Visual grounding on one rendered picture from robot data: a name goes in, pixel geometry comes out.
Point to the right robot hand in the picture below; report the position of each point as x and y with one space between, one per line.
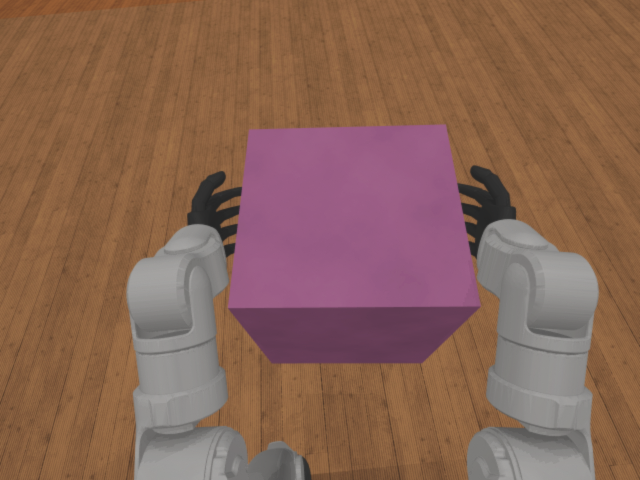
495 204

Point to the left robot hand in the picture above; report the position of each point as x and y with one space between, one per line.
204 208

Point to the left robot shin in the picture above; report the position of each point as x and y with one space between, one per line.
278 444

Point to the robot left thigh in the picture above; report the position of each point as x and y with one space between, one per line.
276 464

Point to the robot right forearm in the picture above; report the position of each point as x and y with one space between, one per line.
545 320

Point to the robot left upper arm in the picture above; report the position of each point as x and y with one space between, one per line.
204 453

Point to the carton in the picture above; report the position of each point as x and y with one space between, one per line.
351 245

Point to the robot left forearm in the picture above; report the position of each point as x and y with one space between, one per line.
170 302

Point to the robot right upper arm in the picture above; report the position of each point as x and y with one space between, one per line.
506 453

